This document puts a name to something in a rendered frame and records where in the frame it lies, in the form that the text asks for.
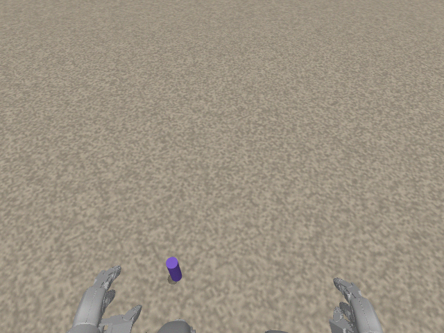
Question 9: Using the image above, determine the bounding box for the right robot hand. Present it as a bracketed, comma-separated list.
[329, 277, 383, 333]

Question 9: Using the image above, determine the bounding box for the left robot hand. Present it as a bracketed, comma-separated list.
[72, 265, 142, 333]

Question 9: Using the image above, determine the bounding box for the can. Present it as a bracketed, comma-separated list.
[166, 257, 182, 282]

